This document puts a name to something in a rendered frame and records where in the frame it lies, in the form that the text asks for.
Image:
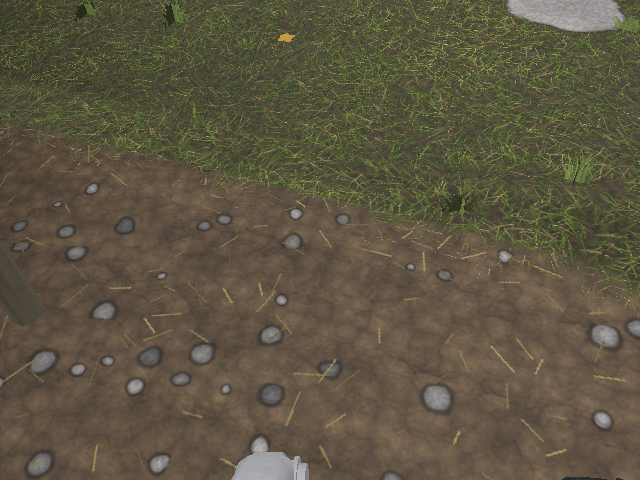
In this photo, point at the left robot thigh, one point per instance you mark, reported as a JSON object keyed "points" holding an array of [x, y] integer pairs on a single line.
{"points": [[271, 466]]}

